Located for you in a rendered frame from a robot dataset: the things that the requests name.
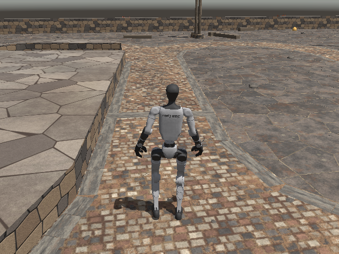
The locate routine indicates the right robot foot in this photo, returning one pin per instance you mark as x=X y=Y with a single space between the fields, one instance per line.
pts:
x=179 y=214

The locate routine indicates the right robot hand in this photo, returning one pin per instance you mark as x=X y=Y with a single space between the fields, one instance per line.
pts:
x=194 y=148

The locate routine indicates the robot left forearm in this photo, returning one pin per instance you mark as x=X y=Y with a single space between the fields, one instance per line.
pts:
x=142 y=138

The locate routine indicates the left robot hand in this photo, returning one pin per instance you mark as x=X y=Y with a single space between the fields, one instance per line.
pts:
x=138 y=149

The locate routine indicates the robot right forearm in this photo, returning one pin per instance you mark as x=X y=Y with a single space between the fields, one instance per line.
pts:
x=197 y=140

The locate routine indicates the robot right shin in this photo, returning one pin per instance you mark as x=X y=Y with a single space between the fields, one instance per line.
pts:
x=179 y=194

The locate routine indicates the robot left upper arm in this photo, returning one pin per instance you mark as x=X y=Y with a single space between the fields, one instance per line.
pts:
x=151 y=119

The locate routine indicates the robot right upper arm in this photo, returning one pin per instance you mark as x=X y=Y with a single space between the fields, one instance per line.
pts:
x=190 y=121

